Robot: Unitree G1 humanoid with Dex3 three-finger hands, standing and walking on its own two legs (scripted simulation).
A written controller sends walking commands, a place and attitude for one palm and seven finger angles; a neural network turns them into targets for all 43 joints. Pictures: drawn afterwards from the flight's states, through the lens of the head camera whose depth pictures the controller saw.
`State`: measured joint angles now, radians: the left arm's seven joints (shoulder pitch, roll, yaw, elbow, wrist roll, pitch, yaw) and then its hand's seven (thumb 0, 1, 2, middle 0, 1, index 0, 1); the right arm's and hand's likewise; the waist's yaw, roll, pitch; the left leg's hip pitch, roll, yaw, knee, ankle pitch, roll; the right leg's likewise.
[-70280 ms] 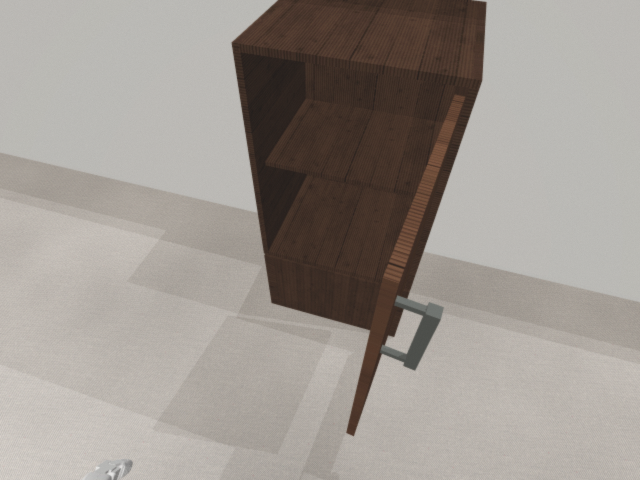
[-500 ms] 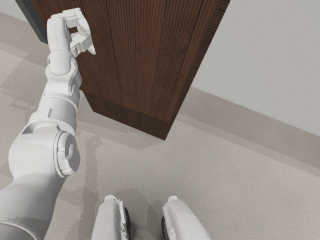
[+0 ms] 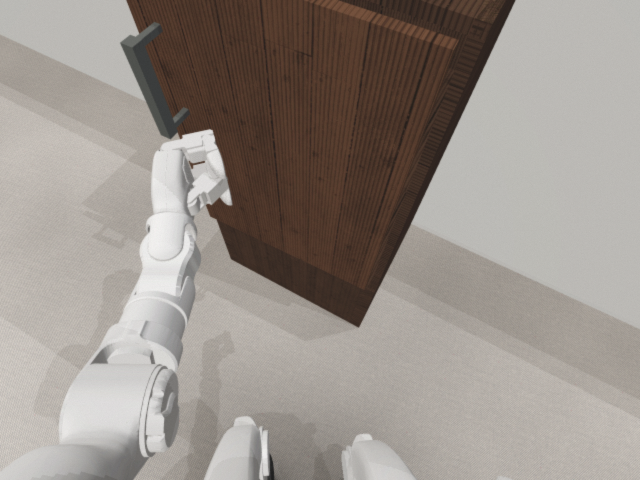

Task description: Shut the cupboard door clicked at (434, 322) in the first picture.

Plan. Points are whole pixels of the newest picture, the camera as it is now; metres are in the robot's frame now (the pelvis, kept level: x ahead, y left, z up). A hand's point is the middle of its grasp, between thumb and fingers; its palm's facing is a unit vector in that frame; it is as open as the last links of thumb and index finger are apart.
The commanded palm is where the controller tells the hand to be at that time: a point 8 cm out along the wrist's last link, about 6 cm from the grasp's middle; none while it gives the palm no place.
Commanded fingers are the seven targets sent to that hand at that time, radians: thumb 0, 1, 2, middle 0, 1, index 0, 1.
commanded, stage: pull the fist back off the door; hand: left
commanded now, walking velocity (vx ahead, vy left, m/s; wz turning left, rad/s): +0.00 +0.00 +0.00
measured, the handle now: (161, 84) +0.65 +0.20 +0.06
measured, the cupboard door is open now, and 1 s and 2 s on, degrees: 2 2 2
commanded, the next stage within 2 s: draw the hand back to the body in 0.04 s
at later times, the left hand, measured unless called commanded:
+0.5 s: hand (160, 210) +0.39 +0.15 +0.12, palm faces +0.05 -1.00 -0.02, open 3.1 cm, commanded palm +0.35 +0.20 +0.12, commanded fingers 0.00 0.90 0.90 -1.30 -1.50 -1.30 -1.50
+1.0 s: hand out of the picture +0.28 +0.23 +0.19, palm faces +0.23 -0.94 -0.26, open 3.6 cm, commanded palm +0.23 +0.28 +0.21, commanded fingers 0.00 0.90 0.90 -0.67 -0.81 -0.67 -0.81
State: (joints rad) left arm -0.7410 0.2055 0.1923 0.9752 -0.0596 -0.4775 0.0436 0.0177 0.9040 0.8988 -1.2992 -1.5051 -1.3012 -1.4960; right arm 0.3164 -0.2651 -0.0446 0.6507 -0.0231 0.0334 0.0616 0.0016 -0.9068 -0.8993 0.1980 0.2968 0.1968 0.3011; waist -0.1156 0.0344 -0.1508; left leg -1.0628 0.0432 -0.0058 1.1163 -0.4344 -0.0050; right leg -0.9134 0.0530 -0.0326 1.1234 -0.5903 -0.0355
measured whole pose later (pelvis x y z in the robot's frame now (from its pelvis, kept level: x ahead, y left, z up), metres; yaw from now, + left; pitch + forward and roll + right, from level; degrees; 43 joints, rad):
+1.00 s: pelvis +0.01 +0.02 +0.09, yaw +0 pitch +0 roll +0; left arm 0.17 0.29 0.10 -0.08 -0.08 -0.04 0.09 0.02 0.90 0.90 -0.93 -1.10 -0.93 -1.09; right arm 0.14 -0.21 0.06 0.54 0.05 0.02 -0.09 0.01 -0.90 -0.90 0.20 0.30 0.20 0.30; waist 0.03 0.05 -0.03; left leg -0.30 -0.01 0.04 0.53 -0.23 0.03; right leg -0.15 0.01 0.01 0.50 -0.34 0.00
